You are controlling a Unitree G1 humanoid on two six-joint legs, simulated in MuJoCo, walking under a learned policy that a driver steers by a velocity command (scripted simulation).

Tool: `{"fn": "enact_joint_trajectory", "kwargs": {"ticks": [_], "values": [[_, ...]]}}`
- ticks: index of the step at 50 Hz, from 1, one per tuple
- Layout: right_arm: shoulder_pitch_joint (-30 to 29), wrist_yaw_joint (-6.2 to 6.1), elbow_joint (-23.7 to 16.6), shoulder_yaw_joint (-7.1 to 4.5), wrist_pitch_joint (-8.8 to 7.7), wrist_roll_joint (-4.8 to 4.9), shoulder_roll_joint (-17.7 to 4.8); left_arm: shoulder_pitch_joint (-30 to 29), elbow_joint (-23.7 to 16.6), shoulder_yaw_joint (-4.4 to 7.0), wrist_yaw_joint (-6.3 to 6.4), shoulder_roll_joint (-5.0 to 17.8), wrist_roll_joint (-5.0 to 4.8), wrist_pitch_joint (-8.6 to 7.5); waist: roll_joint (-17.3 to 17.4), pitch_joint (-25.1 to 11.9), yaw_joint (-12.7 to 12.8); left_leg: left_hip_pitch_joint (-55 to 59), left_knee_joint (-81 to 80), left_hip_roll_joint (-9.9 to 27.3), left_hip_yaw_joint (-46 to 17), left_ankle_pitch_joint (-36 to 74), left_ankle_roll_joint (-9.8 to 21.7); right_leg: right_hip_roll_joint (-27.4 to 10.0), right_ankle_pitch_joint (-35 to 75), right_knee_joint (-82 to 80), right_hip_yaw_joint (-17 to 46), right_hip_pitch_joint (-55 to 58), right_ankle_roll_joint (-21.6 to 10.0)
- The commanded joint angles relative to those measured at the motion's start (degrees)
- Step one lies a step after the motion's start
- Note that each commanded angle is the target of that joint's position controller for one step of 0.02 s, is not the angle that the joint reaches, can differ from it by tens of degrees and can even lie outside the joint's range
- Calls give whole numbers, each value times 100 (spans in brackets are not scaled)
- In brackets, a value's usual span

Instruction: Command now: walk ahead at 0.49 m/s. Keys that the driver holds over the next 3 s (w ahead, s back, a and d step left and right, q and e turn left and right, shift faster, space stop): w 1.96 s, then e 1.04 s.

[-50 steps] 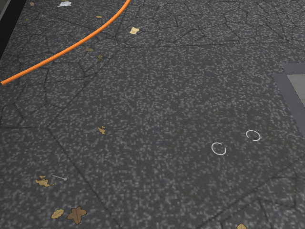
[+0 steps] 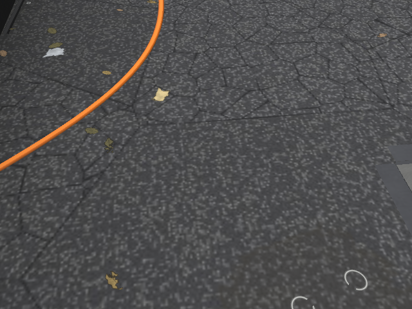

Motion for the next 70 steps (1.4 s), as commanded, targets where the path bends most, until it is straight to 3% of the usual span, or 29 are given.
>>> {"fn": "enact_joint_trajectory", "kwargs": {"ticks": [1, 6, 11, 13, 14, 15, 16, 17, 18, 19, 20, 22, 25, 32, 38, 41, 43, 44, 45, 46, 47, 48, 49, 51, 53, 60, 66, 68, 70], "values": [[-224, -113, -307, -116, -105, 4, -750, 206, -238, 83, 42, 273, 73, 19, 443, 319, 268, -610, -1196, 1595, -1194, 368, 974, -241, 909, -772, 7, -140, 159], [353, -210, -174, -151, -11, 114, -942, -907, -531, 34, -60, 166, 0, -56, 453, 331, -142, 70, -1077, 1546, -911, 420, 704, 68, 1774, -2683, -255, 56, 223], [667, -228, -10, -194, 122, 153, -992, -1452, -808, 25, -245, 284, -58, -127, 537, 466, -247, 1000, -579, 1945, -1061, 399, 612, 212, 1048, -3452, -255, 67, 35], [528, -238, -28, -227, 184, 155, -1076, -1083, -766, 94, -282, 449, -54, -177, 649, 273, 27, 1135, -116, 1996, -1068, 1145, 497, 388, 635, -3680, -393, 717, -137], [400, -237, -64, -209, 214, 137, -1047, -468, -593, 200, -271, 624, -42, -192, 634, -76, 376, 1060, 617, 1779, -870, 2117, 374, 587, 565, -3811, -556, 1568, -267], [352, -234, -141, -131, 223, 68, -849, 639, -279, 362, -230, 982, -28, -206, 450, -803, 814, 464, 1986, 1420, -565, 2341, 192, 395, 703, -3699, -320, 3108, -511], [799, -200, -303, 46, 133, -2, -311, 1561, -129, 521, -199, 1658, 91, -183, -739, -1778, 843, -1626, 4333, 662, -114, 507, -207, -1097, 491, -3789, 1851, 5449, -1273], [1005, -162, -223, 113, -25, 107, -146, 1759, -43, 464, -232, 1447, 66, -153, -1526, -2291, 789, -2961, 5571, 142, -717, -2405, -298, -1681, -205, -4737, 3917, 6204, -1778], [543, -139, -308, -51, -131, 245, -817, 1340, -119, 323, -237, 1005, 33, -168, -956, -1556, 767, -3511, 6086, 544, -1094, -2195, -165, -1482, -410, -4826, 3369, 5617, -1465], [69, -141, -454, -84, -167, 292, -938, 791, -259, 242, -227, 762, 30, -157, -575, -981, 625, -3532, 5985, 864, -936, -1647, -87, -1266, -44, -4889, 2452, 4799, -1235], [-154, -175, -485, -98, -140, 225, -864, 341, -331, 179, -254, 598, 50, -149, -136, -576, 437, -3277, 5617, 1099, -811, -1181, -116, -1003, 446, -5107, 1814, 3970, -1122], [-56, -209, -456, -140, 22, 133, -673, 90, -306, 111, -301, 372, 104, -164, -218, -267, 131, -2670, 5045, 1338, -799, -704, -172, -627, 841, -5488, 1104, 3113, -979], [-80, -234, -488, -147, 161, 103, -499, 388, -98, 165, -273, 556, 102, -200, -128, -70, 20, -2760, 4611, 1358, -702, -293, -295, -515, 1618, -5727, 611, 2887, -1087], [-1575, -173, -946, -129, 118, 87, -368, 974, 173, 189, -92, 722, 40, -100, -109, 275, 391, -3010, 2323, 1177, -478, 1348, -411, -341, 1545, -5940, 34, 3208, -886], [-2375, 1, -1275, -96, 36, 152, -415, 1402, 474, 243, -36, 791, -21, 28, -129, 559, 557, -3171, 1462, 1031, -449, 919, -221, -735, 1584, -5579, 78, 4220, -831], [-1958, 55, -1228, -186, -19, 153, -631, 1191, 462, 297, -9, 919, -26, 100, -291, 237, 226, -2221, 1266, 755, -222, 331, -1, -779, 2960, -4948, 17, 4398, -680], [-297, -7, -725, -438, -17, 132, -1093, 994, 374, 235, -12, 784, 24, 150, -196, -772, -556, 193, 1278, 601, -146, 472, 309, -271, 3897, -3013, -367, 3665, -400], [642, -59, -551, -570, 1, 15, -1612, 1398, 258, 101, -45, 384, 98, 96, 749, -1695, -587, 2458, 1324, 2005, -2067, 244, 954, 345, 1922, -826, -639, 1699, -80], [851, -26, -480, -531, 25, 43, -1601, 1788, 342, -55, -101, -100, 64, -52, 1828, -2346, -420, 3490, 379, 2827, -4389, -663, 1494, 1149, -2133, 576, -25, 184, 79], [604, -29, -498, -405, 10, 104, -1158, 1273, 278, 109, -127, 535, -111, -165, 1348, -1788, -502, 3067, 126, 2621, -4175, -1126, 1205, 798, -2081, 1172, 456, -422, -54], [27, -45, -622, -342, 4, 127, -972, 757, 88, 161, -122, 753, -193, -224, 1051, -1003, -362, 2157, -9, 2478, -3331, -798, 970, 483, -1509, 1100, 236, -639, -136], [-444, -35, -716, -287, -2, 80, -815, 487, 43, 182, -75, 746, -133, -224, 563, -605, -171, 1249, -191, 2278, -2711, -277, 857, 200, -944, 810, 107, -365, -134], [-683, -12, -740, -241, -19, 18, -655, 463, 39, 222, -40, 663, -61, -169, 516, -346, 34, 575, -384, 2064, -2242, 112, 782, 17, -626, 500, 94, -30, -122], [-701, 14, -649, -209, -42, -19, -527, 738, 103, 217, -25, 382, -42, -10, 687, -267, 267, 10, -714, 1823, -1753, 304, 776, -127, -360, 160, 93, 470, -95], [-513, -34, -530, -243, -65, -2, -689, 624, 51, 233, 0, 335, -20, 76, 636, -73, 314, -172, -908, 1772, -1435, 638, 846, -172, -88, -179, 24, 311, -1], [143, -225, -281, -255, 27, 59, -872, -797, -387, 212, -68, 237, 26, 36, 540, 246, -46, 298, -1052, 1581, -824, 1001, 617, -12, 1704, -2390, -183, -210, 179], [687, -256, 15, -296, 153, 115, -954, -1731, -734, 129, -254, 232, -48, -38, 542, 533, -322, 1283, -713, 1919, -818, 1023, 593, 202, 1401, -3383, -300, -357, 66], [651, -281, 52, -335, 203, 133, -1013, -1724, -799, 140, -321, 318, -58, -79, 618, 489, -211, 1551, -442, 2067, -852, 1446, 520, 276, 990, -3558, -329, -168, -76], [421, -292, 9, -369, 244, 140, -1109, -1133, -671, 243, -330, 548, -48, -107, 768, 109, 174, 1554, 199, 2008, -739, 2892, 383, 566, 692, -3695, -560, 883, -263]]}}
